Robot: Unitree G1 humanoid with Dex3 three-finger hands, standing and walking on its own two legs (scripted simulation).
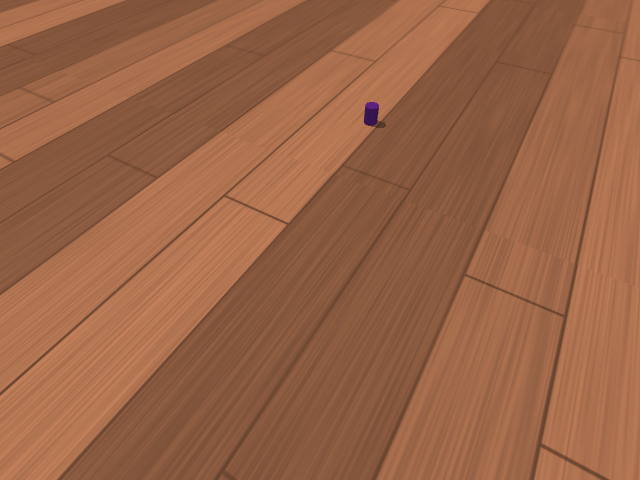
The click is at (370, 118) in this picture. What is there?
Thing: squat round
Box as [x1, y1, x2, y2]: [364, 102, 378, 125]
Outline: 368,102 365,105 364,123 368,125 373,125 376,123 378,104 374,102
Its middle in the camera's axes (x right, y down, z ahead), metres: +0.31 -0.74 +2.25
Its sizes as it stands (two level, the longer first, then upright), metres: 0.078 0.078 0.108
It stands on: the floor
